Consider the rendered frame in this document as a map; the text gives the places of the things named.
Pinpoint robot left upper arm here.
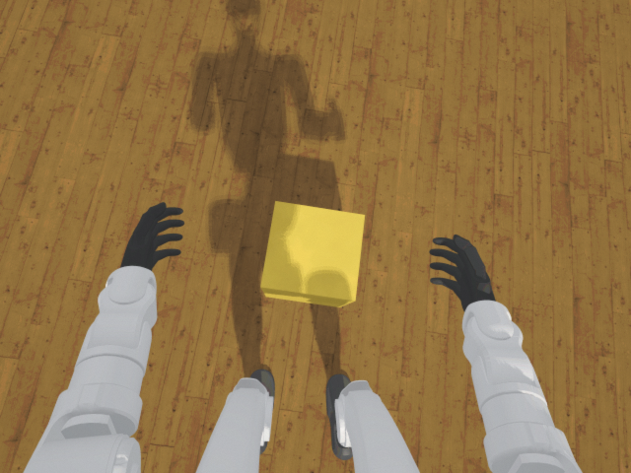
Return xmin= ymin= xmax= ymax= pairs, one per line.
xmin=28 ymin=434 xmax=141 ymax=473

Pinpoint carton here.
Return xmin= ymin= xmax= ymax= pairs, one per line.
xmin=260 ymin=201 xmax=365 ymax=307

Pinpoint right robot forearm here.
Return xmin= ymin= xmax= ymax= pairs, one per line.
xmin=462 ymin=301 xmax=583 ymax=473

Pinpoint left robot forearm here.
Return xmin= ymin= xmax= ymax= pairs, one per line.
xmin=23 ymin=266 xmax=157 ymax=473

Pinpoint left robot thigh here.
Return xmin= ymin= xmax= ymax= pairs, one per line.
xmin=196 ymin=388 xmax=273 ymax=473

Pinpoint robot left foot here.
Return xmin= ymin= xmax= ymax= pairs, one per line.
xmin=250 ymin=370 xmax=275 ymax=455

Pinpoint robot right hand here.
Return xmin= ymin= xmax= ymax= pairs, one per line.
xmin=429 ymin=235 xmax=496 ymax=311

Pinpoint robot left hand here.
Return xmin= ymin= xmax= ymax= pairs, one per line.
xmin=120 ymin=202 xmax=184 ymax=271

